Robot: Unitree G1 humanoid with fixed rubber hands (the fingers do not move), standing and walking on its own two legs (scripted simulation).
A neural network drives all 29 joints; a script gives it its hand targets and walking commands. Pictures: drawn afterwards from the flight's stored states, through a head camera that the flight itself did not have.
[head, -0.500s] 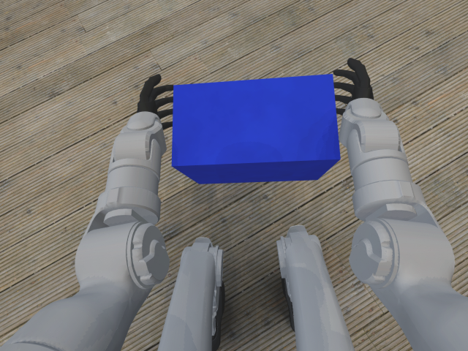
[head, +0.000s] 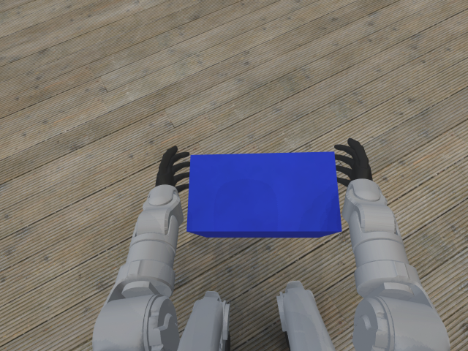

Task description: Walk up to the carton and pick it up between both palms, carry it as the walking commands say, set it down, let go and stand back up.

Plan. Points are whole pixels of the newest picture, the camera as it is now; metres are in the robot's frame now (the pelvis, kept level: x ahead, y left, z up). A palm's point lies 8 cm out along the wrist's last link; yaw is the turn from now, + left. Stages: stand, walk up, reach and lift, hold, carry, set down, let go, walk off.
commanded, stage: reach and lift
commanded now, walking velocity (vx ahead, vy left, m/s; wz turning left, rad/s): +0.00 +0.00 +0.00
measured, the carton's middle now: (261, 200) +0.41 -0.04 -0.13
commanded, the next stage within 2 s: none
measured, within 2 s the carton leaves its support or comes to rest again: neither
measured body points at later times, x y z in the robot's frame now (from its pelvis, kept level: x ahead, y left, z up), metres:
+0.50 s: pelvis +0.02 -0.01 +0.07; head +0.11 -0.04 +0.51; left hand +0.41 +0.15 +0.05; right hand +0.41 -0.20 +0.04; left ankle +0.03 +0.12 -0.57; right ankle +0.07 -0.14 -0.57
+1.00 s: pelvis +0.04 +0.00 +0.13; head +0.06 -0.01 +0.58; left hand +0.38 +0.15 +0.11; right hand +0.37 -0.20 +0.11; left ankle +0.03 +0.12 -0.57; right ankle +0.07 -0.14 -0.57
